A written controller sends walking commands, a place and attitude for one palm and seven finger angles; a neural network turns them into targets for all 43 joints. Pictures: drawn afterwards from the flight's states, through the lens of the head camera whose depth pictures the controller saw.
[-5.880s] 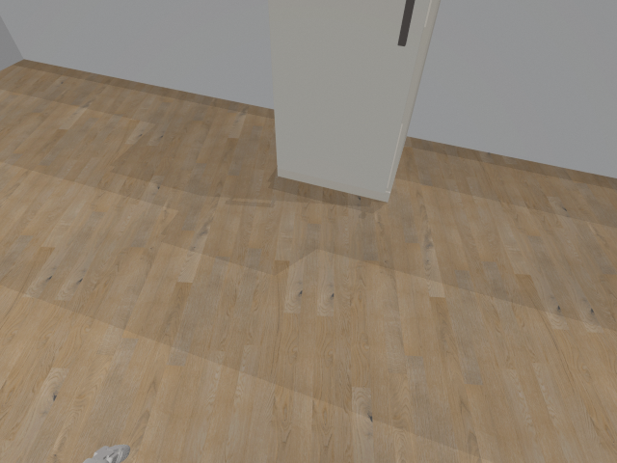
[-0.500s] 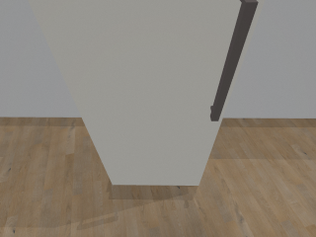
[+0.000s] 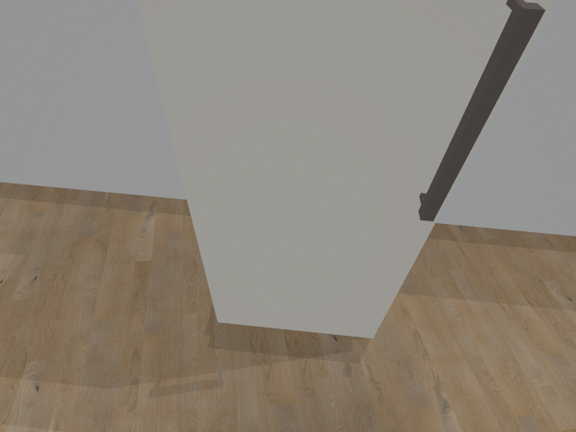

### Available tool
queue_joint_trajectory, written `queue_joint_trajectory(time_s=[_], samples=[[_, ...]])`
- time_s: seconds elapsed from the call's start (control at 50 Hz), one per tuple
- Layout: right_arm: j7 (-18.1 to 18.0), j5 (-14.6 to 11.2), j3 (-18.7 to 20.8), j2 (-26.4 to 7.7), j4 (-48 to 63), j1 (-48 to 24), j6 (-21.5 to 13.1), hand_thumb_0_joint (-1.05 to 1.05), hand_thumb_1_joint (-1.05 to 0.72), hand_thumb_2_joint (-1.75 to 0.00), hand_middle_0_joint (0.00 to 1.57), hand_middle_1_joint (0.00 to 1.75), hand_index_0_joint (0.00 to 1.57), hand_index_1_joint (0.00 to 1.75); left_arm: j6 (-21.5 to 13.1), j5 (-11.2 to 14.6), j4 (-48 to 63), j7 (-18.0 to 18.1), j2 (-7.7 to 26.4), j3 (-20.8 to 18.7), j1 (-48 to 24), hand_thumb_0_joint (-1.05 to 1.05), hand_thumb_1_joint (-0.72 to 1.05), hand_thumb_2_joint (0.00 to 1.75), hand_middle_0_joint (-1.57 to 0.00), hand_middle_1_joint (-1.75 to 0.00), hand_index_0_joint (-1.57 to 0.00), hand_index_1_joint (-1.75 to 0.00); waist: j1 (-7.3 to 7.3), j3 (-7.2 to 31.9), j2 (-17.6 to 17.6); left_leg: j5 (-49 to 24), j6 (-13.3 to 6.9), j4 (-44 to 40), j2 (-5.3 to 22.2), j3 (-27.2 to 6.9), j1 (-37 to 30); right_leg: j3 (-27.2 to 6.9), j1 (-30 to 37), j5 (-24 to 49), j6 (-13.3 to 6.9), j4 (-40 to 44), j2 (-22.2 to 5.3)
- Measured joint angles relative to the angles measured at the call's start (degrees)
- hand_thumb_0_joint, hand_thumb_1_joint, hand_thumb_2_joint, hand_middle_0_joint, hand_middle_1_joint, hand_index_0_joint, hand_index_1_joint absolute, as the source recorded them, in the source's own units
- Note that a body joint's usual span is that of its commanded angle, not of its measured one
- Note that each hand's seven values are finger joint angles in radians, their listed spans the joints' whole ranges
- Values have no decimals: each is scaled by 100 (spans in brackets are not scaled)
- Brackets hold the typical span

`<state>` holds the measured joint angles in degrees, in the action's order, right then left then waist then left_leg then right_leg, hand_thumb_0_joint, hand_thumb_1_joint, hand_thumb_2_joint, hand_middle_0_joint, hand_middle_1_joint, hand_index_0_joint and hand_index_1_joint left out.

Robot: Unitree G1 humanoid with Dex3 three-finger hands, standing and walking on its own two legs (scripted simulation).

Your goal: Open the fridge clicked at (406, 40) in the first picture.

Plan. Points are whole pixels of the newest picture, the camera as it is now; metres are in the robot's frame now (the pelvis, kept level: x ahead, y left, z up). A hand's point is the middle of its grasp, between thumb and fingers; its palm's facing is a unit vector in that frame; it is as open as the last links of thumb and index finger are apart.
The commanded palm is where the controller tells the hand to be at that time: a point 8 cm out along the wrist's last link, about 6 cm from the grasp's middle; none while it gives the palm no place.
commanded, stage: come to a stop and stand still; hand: right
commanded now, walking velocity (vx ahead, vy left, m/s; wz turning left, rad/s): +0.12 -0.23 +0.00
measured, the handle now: (461, 129) +0.52 -0.23 +0.18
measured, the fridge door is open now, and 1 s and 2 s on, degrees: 0 0 0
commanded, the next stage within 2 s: look again from close up in 1.60 s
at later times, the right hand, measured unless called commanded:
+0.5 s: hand out of the picture -0.02 -0.21 -0.17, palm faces +0.05 +0.97 -0.23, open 7.3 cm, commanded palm none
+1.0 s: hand out of the picture +0.06 -0.22 -0.16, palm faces -0.02 +0.96 -0.28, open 7.3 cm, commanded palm none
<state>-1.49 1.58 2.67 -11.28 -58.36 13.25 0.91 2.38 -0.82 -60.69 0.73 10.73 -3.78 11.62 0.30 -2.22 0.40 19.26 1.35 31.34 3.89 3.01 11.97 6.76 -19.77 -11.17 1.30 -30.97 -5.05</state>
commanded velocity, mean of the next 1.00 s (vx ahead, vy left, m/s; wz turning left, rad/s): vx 0.01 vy -0.03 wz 0.00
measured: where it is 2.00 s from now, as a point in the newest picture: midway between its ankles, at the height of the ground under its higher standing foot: outside the picture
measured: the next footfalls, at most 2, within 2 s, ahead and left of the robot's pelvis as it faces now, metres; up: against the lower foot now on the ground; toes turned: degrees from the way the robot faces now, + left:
right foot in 0.36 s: +0.05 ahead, -0.14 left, +0.00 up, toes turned -7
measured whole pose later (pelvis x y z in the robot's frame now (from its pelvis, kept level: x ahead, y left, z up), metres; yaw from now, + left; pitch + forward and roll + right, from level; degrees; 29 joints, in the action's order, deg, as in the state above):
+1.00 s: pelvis +0.00 -0.02 +0.01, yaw +1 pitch -1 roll -1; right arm -1.4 1.0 0.0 -12.3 -60.1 10.6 0.0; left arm -1.1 -0.9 -60.0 1.2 12.4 0.0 13.7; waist -0.1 -3.5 1.2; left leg 16.2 2.9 30.3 5.0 0.8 13.1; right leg 4.8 -7.4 -18.4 -0.3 -26.8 -0.2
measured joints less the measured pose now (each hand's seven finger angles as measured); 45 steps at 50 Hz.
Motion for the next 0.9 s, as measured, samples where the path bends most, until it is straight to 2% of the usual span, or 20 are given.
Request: queue_joint_trajectory(time_s=[0.04,0.06,0.12,0.18,0.24,0.3,0.36,0.38,0.42,0.5,0.58,0.74,0.9], samples=[[5,7,-85,173,-72,118,2,1,-92,-90,19,30,20,30,120,3,-67,-50,69,-12,154,1,91,90,-20,-30,-20,-30,-31,107,140,-209,-57,-43,-43,3,-22,-211,-68,-730,34,-397,86],[6,6,-110,242,-95,204,2,1,-91,-90,19,30,20,30,162,-8,-91,-74,83,-10,226,1,91,90,-20,-30,-20,-30,-66,181,142,-289,-86,-159,-38,-44,-44,-289,-113,-865,27,-664,160],[13,9,-147,375,-176,363,15,1,-92,-90,20,30,20,30,117,-23,-96,-132,93,-6,415,1,91,90,-20,-30,-20,-30,-69,271,103,-551,-122,-578,-4,-139,-132,-379,-187,-783,34,-1367,299],[16,1,-138,402,-205,397,-10,1,-92,-90,20,30,21,30,57,-17,-79,-140,94,4,590,1,91,90,-20,-30,-20,-30,-55,235,100,-680,-136,-770,2,-108,-127,-397,-106,-745,87,-1572,324],[9,8,-103,398,-182,371,-66,2,-92,-90,20,30,21,30,66,-6,-108,-109,96,26,667,1,91,90,-20,-30,-20,-30,-124,141,91,-696,-141,-767,12,-63,-38,-400,114,-992,119,-1297,335],[-9,9,-71,368,-193,332,-105,1,-92,-90,20,30,21,30,56,23,-127,-60,91,59,609,1,91,90,-20,-30,-20,-30,-209,40,55,-670,-108,-659,37,-36,85,-396,414,-1094,124,-676,371],[-36,-35,-60,321,-279,321,-81,1,-91,-90,20,30,21,30,-62,46,-106,-12,97,103,500,1,91,90,-20,-30,-20,-30,-219,-5,77,-545,-19,-375,-9,16,239,-392,899,-414,71,394,328],[-84,-40,-90,317,-336,297,-99,1,-91,-90,20,30,21,30,-103,43,-67,-8,116,116,461,1,91,90,-20,-30,-20,-30,-172,-18,143,-478,14,-246,-53,91,300,-438,894,-516,23,414,265],[-143,-20,-116,255,-364,286,-118,1,-91,-90,20,30,21,30,-142,-2,98,-20,65,165,386,1,91,90,-20,-30,-20,-30,-145,-72,35,-359,52,-7,21,68,402,-423,708,-782,-66,-4,320],[-104,-22,-216,173,-350,309,-72,1,-91,-90,20,30,21,30,-309,-30,421,17,-33,281,416,1,91,90,-20,-30,-20,-30,-143,-39,25,-188,-81,246,111,-59,419,-360,704,-944,-210,-266,447],[-62,-29,-266,133,-307,321,-68,1,-91,-90,20,30,20,30,-305,-9,474,80,30,308,348,1,95,90,-20,-30,-20,-30,-168,24,104,-207,87,200,165,-175,300,-257,862,-989,-286,-226,508],[-7,-37,-287,-10,-206,130,-54,1,-91,-90,20,30,20,30,-367,-1,433,39,71,394,242,1,94,89,-20,-30,-20,-30,-137,31,76,-312,200,-16,210,-287,203,-144,1074,-838,-315,151,577],[8,-50,-275,-94,-162,-131,-81,1,-91,-90,20,30,20,30,-366,-4,216,37,116,395,218,1,91,90,-20,-30,-20,-30,-78,-82,76,-324,218,-93,171,-263,149,-160,1178,-759,-241,341,540]])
